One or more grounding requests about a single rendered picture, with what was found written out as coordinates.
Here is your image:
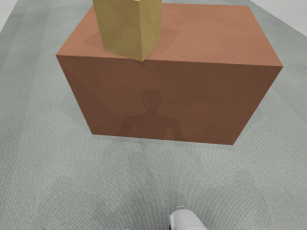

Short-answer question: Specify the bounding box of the right robot thigh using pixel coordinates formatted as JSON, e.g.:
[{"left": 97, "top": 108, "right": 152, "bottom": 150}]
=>
[{"left": 170, "top": 209, "right": 207, "bottom": 230}]

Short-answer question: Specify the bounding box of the carton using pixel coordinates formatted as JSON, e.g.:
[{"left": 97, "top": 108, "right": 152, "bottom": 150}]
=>
[{"left": 92, "top": 0, "right": 162, "bottom": 62}]

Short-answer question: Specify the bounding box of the right robot shin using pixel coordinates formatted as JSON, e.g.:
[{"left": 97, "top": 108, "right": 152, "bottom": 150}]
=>
[{"left": 175, "top": 206, "right": 185, "bottom": 211}]

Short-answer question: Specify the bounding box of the pedestal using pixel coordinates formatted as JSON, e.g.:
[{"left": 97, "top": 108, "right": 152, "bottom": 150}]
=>
[{"left": 56, "top": 3, "right": 283, "bottom": 146}]

